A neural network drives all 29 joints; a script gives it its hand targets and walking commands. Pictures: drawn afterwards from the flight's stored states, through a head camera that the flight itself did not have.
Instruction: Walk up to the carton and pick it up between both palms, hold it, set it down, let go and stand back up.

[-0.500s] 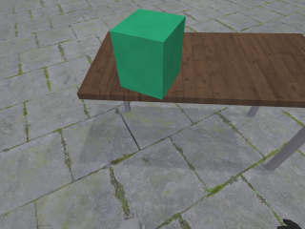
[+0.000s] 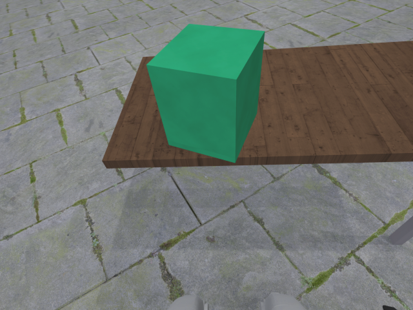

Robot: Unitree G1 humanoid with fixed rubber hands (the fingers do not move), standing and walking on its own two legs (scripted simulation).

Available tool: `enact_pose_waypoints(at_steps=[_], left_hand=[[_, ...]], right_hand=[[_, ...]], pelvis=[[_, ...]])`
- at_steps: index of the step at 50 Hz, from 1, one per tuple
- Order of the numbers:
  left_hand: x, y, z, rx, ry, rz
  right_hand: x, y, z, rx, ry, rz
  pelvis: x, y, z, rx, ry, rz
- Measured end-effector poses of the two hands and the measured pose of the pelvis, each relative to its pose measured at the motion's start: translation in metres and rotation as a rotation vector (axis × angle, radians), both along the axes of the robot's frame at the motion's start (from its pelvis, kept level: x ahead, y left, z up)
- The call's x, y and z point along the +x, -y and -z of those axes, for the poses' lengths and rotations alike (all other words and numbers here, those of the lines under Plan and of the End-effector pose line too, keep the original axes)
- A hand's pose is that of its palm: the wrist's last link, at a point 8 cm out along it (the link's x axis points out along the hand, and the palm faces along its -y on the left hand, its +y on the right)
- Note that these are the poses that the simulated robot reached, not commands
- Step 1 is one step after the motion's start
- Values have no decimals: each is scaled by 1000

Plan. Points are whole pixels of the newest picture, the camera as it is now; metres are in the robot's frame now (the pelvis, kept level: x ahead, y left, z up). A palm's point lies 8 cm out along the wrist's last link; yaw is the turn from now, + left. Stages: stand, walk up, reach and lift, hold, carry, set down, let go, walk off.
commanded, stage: walk up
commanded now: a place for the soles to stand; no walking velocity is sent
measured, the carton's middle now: (212, 93) +0.60 +0.01 +0.08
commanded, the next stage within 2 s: none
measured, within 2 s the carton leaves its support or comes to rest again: neither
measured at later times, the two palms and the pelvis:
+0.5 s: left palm (65, 257) +0.26 +0.39 -0.12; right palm (360, 298) +0.16 -0.26 -0.11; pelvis +0.12 +0.08 -0.02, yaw -4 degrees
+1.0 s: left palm (81, 226) +0.32 +0.35 -0.08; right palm (356, 255) +0.23 -0.27 -0.07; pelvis +0.15 +0.06 +0.02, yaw -5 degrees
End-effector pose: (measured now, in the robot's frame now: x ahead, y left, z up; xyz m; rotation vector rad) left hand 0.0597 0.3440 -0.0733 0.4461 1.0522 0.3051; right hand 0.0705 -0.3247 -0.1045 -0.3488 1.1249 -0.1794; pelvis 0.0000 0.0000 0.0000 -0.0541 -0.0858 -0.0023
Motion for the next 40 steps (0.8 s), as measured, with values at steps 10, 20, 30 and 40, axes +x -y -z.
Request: enact_pose_waypoints(at_steps=[10,20,30,40], left_hand=[[19,-75,11,43,-91,-56],[142,-67,41,-45,-77,77],[236,-33,39,-100,11,165],[277,-20,21,-124,57,184]], right_hand=[[94,-27,-29,-95,73,-63],[82,-57,-17,-125,27,87],[111,-82,8,-50,-6,147],[144,-67,-16,-86,42,127]], pelvis=[[55,-50,6,24,-29,-10],[108,-75,12,59,-20,51],[133,-77,13,49,-34,89],[144,-72,-3,53,-55,91]])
